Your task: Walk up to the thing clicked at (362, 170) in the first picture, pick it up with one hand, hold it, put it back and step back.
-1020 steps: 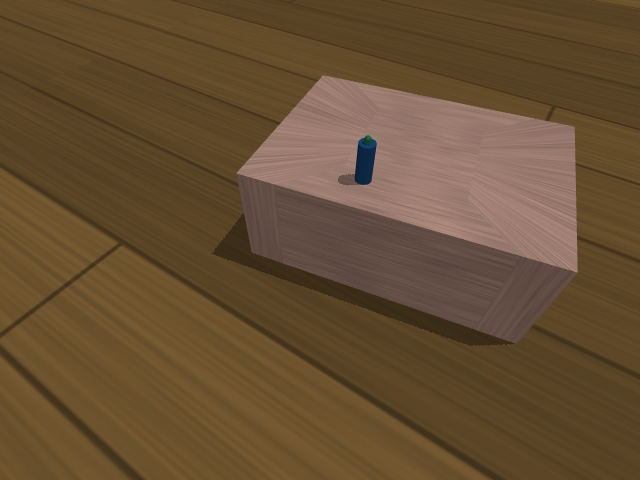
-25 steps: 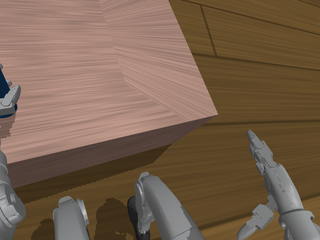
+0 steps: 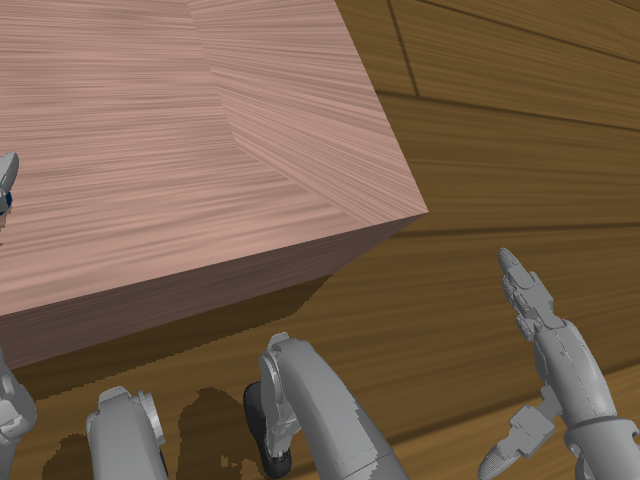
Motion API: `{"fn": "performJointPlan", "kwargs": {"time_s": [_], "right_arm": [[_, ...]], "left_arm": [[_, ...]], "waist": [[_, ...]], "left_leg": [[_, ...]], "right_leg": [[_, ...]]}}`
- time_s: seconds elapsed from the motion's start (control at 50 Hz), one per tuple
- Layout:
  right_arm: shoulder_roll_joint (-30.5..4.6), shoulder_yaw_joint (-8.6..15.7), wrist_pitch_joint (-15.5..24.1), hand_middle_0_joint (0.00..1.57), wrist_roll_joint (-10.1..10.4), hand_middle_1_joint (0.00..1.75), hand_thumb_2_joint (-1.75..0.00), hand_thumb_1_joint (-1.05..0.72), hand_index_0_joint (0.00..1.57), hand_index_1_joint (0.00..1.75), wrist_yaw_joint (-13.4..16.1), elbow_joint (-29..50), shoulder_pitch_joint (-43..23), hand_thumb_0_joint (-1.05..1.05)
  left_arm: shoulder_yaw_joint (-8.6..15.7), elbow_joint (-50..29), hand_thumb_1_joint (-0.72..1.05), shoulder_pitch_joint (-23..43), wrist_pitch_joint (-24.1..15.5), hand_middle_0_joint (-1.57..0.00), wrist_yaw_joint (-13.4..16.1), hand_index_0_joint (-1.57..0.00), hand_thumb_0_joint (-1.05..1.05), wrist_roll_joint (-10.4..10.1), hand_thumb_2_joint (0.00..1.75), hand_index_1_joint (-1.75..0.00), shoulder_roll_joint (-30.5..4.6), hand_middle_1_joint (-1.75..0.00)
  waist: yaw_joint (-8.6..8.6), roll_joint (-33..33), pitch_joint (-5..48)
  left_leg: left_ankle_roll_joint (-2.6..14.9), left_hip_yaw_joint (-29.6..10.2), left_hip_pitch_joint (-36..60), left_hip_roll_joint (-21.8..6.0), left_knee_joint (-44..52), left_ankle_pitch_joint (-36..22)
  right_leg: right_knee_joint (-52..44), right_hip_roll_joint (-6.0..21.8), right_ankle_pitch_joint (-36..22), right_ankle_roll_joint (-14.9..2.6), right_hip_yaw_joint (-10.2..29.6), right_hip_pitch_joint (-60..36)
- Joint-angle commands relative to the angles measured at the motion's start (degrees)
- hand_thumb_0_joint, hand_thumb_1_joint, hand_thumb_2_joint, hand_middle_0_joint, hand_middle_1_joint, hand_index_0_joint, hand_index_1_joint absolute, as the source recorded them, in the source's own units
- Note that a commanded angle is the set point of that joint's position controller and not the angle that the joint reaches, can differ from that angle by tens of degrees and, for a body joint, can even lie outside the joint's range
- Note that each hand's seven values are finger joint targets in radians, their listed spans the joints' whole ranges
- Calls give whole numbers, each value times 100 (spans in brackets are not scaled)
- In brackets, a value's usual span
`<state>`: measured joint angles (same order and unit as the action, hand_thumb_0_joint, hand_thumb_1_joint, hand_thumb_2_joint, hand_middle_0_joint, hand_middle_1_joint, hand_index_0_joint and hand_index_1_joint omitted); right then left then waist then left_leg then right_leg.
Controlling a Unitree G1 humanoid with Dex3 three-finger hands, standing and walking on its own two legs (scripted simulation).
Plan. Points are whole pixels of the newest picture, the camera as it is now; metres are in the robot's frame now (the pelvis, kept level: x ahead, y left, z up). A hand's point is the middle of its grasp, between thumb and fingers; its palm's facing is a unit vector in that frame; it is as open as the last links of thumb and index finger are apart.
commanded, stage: loosen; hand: left
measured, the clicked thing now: out of the picture +0.54 +0.23 -0.05
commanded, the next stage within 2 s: open in 0.10 s
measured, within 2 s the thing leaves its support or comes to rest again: neither
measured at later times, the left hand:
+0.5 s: hand out of the picture +0.54 +0.22 -0.07, palm faces +0.24 -0.97 +0.01, open 12.9 cm
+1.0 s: hand out of the picture +0.55 +0.28 +0.02, palm faces +0.29 -0.96 -0.01, open 17.5 cm
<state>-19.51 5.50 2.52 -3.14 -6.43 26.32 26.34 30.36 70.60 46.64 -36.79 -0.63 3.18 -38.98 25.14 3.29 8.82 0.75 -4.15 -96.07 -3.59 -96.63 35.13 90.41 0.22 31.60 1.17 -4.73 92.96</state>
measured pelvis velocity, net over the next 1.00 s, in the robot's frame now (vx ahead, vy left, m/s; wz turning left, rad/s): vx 0.01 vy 0.00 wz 0.00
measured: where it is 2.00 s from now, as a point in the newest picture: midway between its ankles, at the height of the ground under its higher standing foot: (217, 475)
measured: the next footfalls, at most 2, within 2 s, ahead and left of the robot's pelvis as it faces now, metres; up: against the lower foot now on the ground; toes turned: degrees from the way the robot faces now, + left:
none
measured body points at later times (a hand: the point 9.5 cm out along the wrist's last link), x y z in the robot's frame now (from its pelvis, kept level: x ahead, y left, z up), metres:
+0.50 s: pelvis +0.00 +0.00 +0.00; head +0.21 +0.11 +0.38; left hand +0.52 +0.27 -0.07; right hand +0.19 -0.24 +0.13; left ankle +0.06 +0.11 -0.52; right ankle +0.08 -0.14 -0.52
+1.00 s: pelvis +0.01 +0.00 +0.02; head +0.20 +0.10 +0.42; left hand +0.53 +0.33 +0.02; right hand +0.18 -0.24 +0.14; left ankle +0.06 +0.11 -0.52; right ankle +0.08 -0.14 -0.52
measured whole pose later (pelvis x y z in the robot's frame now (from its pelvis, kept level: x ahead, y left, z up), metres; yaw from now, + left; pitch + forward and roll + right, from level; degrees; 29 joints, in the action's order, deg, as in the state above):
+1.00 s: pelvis +0.01 +0.00 +0.02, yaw +0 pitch +31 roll -7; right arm -19.7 4.8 0.1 -2.2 -4.9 25.8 28.3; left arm 34.7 64.2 46.9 -28.6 -5.4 1.2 -44.2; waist 23.6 3.5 8.9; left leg 0.5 -4.2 -89.4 -4.0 -92.4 34.9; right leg 85.8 -0.4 31.1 1.1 -4.8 86.3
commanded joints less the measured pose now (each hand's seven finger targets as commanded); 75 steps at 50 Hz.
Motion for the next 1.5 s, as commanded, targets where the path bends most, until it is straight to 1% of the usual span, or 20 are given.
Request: {"fn": "performJointPlan", "kwargs": {"time_s": [0.0,0.06,0.2,0.3,0.56,0.58,0.68,0.7,0.82,0.88,1.0,1.06,1.1,1.12,1.18,1.26,1.36,1.42,1.46,1.48], "right_arm": [[-1048,984,283,5,66,5,-5,53,5,5,150,1002,331,0],[-1078,1013,274,5,84,5,-5,53,5,5,146,1008,412,0],[-1068,1062,302,5,146,5,-4,52,5,5,107,959,443,0],[-1007,977,306,5,135,5,-5,51,5,5,97,959,390,0],[-1068,1083,234,5,69,5,-5,51,5,5,108,929,505,0],[-1040,1023,235,5,58,5,-5,51,5,5,106,969,445,0],[-1137,1074,218,5,78,5,-5,52,5,5,133,1263,404,0],[-1137,1014,184,5,77,5,-5,52,5,5,138,1351,458,0],[-1140,1074,61,5,116,5,-5,52,5,5,219,1140,592,0],[-1039,888,26,5,117,5,-5,51,5,5,265,867,485,0],[-938,594,-38,5,127,5,-5,53,5,5,380,392,561,0],[-808,385,-22,5,161,5,-5,54,5,5,409,166,298,0],[-924,430,-30,5,172,5,-4,59,5,5,481,137,263,0],[-1111,442,-143,6,212,5,-5,53,5,5,479,370,487,0],[-894,345,-364,5,247,5,-6,53,5,5,434,249,536,0],[-1044,425,-565,13,260,13,-16,37,13,13,502,-58,283,0],[-450,-346,-697,13,265,19,-51,-3,13,19,437,-709,-213,0],[-115,-819,-681,15,268,22,-61,-27,15,22,367,-793,-529,0],[-218,-697,-723,15,280,22,-63,-43,15,22,389,-968,-257,0],[-303,-587,-715,16,282,23,-68,-51,16,23,393,-927,-205,0]], "left_arm": [[-157,-874,26,1952,-305,-129,44,-131,0,-7,119,-136,-955,-136],[-109,-872,25,1987,-278,-137,82,-138,0,30,113,-135,-1089,-136],[-97,-1040,-24,1923,-282,-94,89,-98,0,-157,59,-84,-821,-86],[-82,-1160,-52,2017,-310,-70,106,-73,0,-102,31,-57,-992,-59],[67,-1392,-61,1989,-303,-34,117,-35,0,-95,12,-26,-1109,-26],[-38,-1128,-61,1837,-267,-33,101,-34,0,-114,11,-24,-868,-24],[266,-1577,-61,2097,-334,-13,145,-14,0,-98,6,-11,-1480,-12],[210,-1259,-61,1895,-275,-12,106,-13,0,-109,4,-10,-1311,-10],[667,-2224,-61,2262,-52,-8,-151,-9,0,-161,3,-7,-2252,-7],[412,-2037,-61,2192,247,-8,-391,-9,0,-249,0,-4,-1931,-5],[524,-1970,-61,2231,756,-7,-692,-9,0,-412,0,-3,-2224,-4],[-68,-926,-61,1853,1035,-6,-861,-8,0,-476,0,-1,-1254,-2],[103,-1226,-57,1985,1062,-5,-847,-6,0,-487,6,-5,-1613,-5],[300,-506,-59,1690,1553,-6,-506,-7,0,113,3,-4,-2548,-4],[-43,-1285,-61,2694,1859,-7,-248,-7,0,127,5,-6,-2200,-6],[336,-1142,-53,2500,2261,-6,217,-5,0,377,9,-7,-3060,-7],[-100,-328,-53,2159,2531,-5,407,-5,0,381,7,-6,-2239,-6],[-331,-185,-49,1826,2642,-6,383,-6,0,373,9,-7,-1877,-7],[-302,-276,-53,1306,2745,-5,383,-5,0,328,7,-6,-1890,-6],[-519,-440,-51,1234,2815,-5,363,-5,0,299,8,-6,-1594,-6]], "waist": [[-41,-2506,3077],[-31,-2432,3019],[-35,-2499,3053],[-109,-2628,3237],[-98,-2715,3302],[-85,-2547,3253],[-176,-2659,3568],[-152,-2616,3472],[-416,-3189,3740],[-464,-3134,3388],[-657,-2895,3129],[-573,-2228,2351],[-620,-2089,2406],[-975,-2288,2747],[-870,-2322,3225],[-1145,-2155,3230],[-1281,-1908,2177],[-1472,-1807,2275],[-1538,-1800,2362],[-1489,-1728,2472]], "left_leg": [[-109,-159,3181,175,1281,-1468],[-76,-103,2910,205,1251,-1218],[-101,-158,3181,179,1281,-1355],[-126,-175,3296,178,1233,-1619],[-104,-107,3311,179,1152,-1803],[-90,-110,3238,184,1166,-1687],[-96,-88,3284,194,1186,-1714],[-116,-108,3367,188,1251,-1842],[-170,-69,4002,175,1491,-1982],[-183,-87,4158,136,1701,-1893],[-157,-5,4420,111,2016,-2046],[-118,-71,4088,94,2305,-1648],[-95,-52,4115,96,2432,-1604],[-165,-73,4791,127,2777,-1832],[-183,-12,5208,97,2901,-2167],[-196,-1,5595,101,3231,-2574],[-186,68,5358,107,3643,-2427],[-168,164,5400,135,3857,-2212],[-180,211,5635,140,3982,-2325],[-195,220,5788,126,4031,-2435]], "right_leg": [[-825,-267,-1118,-341,53,-1312],[-851,-246,-990,-318,130,-1402],[-796,-253,-1048,-327,42,-1246],[-701,-255,-1190,-336,29,-1280],[-732,-261,-1367,-323,78,-1427],[-764,-266,-1294,-317,80,-1441],[-788,-252,-1316,-309,156,-1713],[-798,-266,-1398,-321,106,-1694],[-983,-248,-1403,-328,187,-1999],[-1166,-258,-1249,-340,161,-1901],[-1614,-256,-1389,-316,182,-2349],[-1850,-263,-1158,-309,109,-2245],[-1984,-255,-1185,-303,108,-2394],[-2157,-267,-1230,-309,51,-2736],[-2366,-312,-1539,-302,119,-3154],[-2685,-314,-1745,-297,150,-3673],[-3077,-300,-1649,-286,155,-3773],[-3278,-286,-1587,-273,148,-4125],[-3430,-284,-1718,-256,117,-4333],[-3489,-295,-1794,-269,108,-4450]]}}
